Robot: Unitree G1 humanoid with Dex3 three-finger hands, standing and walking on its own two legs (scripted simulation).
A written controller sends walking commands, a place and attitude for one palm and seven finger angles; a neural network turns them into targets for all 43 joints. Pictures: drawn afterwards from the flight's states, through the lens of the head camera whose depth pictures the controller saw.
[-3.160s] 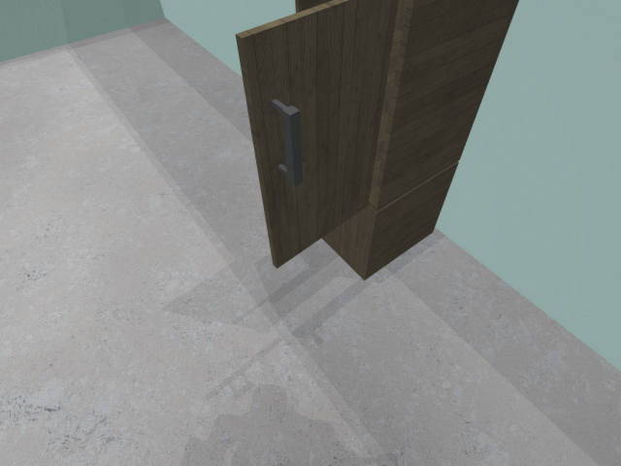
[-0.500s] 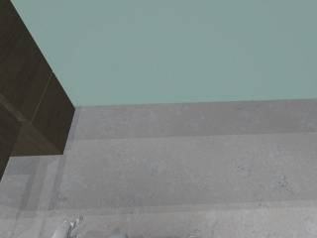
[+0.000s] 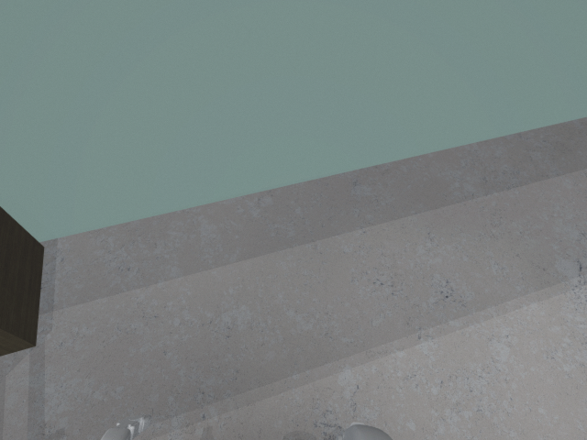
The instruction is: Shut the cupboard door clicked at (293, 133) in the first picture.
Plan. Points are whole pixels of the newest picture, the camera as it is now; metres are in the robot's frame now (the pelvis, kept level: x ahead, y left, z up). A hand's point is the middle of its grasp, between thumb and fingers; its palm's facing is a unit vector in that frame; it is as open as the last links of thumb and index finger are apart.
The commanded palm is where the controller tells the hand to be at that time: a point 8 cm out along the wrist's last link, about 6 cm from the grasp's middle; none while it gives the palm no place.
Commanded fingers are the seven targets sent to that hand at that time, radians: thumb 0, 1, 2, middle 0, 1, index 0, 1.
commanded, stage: walk around to get in front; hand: left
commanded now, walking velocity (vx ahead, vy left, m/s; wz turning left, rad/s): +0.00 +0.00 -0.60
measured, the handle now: out of the picture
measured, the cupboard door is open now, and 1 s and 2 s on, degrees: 93 93 93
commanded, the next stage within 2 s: walk to a spot facing it in 1.78 s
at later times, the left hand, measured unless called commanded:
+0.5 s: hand (213, 408) +0.17 +0.14 -0.17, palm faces -0.26 -0.95 -0.19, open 7.4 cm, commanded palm none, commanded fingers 0.00 0.90 0.90 -0.20 -0.30 -0.20 -0.30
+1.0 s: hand (264, 390) +0.21 +0.06 -0.18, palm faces -0.52 -0.83 -0.19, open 7.4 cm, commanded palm none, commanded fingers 0.00 0.90 0.90 -0.20 -0.30 -0.20 -0.30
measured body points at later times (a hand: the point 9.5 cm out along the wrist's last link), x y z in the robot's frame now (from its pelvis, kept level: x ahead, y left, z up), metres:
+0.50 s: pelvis +0.02 -0.03 +0.00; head +0.08 -0.03 +0.44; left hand +0.19 +0.19 -0.15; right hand +0.02 -0.29 -0.14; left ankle +0.05 +0.10 -0.74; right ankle -0.04 -0.13 -0.67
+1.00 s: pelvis +0.06 -0.07 -0.01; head +0.10 -0.09 +0.44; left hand +0.23 +0.11 -0.16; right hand +0.00 -0.35 -0.13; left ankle +0.12 +0.02 -0.74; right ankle -0.03 -0.16 -0.74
